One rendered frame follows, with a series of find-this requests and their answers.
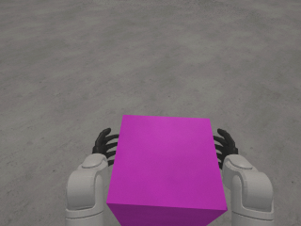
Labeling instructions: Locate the robot right forearm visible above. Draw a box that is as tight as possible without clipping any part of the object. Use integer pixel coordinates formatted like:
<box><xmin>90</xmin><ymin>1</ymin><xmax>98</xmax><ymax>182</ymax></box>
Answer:
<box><xmin>222</xmin><ymin>154</ymin><xmax>275</xmax><ymax>226</ymax></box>

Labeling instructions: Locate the robot right hand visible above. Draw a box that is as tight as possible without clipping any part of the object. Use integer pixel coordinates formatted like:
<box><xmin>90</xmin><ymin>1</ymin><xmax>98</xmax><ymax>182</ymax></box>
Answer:
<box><xmin>213</xmin><ymin>128</ymin><xmax>239</xmax><ymax>169</ymax></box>

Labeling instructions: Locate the robot left forearm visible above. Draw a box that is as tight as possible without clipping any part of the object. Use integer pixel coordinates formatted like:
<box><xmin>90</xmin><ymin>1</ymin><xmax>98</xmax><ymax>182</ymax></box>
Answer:
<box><xmin>65</xmin><ymin>153</ymin><xmax>110</xmax><ymax>226</ymax></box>

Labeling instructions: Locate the carton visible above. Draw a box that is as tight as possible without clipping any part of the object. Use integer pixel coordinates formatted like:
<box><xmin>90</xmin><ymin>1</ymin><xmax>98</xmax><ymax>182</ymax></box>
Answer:
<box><xmin>106</xmin><ymin>115</ymin><xmax>228</xmax><ymax>226</ymax></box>

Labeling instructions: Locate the robot left hand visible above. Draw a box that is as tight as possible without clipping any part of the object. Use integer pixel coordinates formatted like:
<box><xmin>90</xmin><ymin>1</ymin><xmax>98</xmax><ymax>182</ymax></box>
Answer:
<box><xmin>92</xmin><ymin>127</ymin><xmax>119</xmax><ymax>167</ymax></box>

